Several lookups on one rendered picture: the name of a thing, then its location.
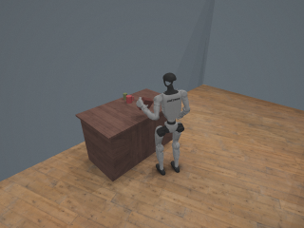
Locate humanoid robot head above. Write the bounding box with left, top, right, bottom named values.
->
left=162, top=72, right=179, bottom=95

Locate right robot upper arm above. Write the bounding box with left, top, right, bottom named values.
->
left=179, top=89, right=190, bottom=113

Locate sponge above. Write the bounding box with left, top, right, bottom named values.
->
left=138, top=97, right=153, bottom=110

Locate right robot shin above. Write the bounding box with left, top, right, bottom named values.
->
left=172, top=142, right=181, bottom=167

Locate robot left hand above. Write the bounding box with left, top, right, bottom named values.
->
left=136, top=97, right=148, bottom=107

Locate left robot upper arm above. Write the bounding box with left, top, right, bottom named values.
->
left=153, top=94, right=163, bottom=121

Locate robot left forearm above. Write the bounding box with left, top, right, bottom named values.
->
left=141, top=104, right=156, bottom=120

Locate robot right forearm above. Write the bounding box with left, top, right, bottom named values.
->
left=180, top=111, right=190, bottom=117

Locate table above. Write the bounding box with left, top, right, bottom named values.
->
left=75, top=88, right=176, bottom=181

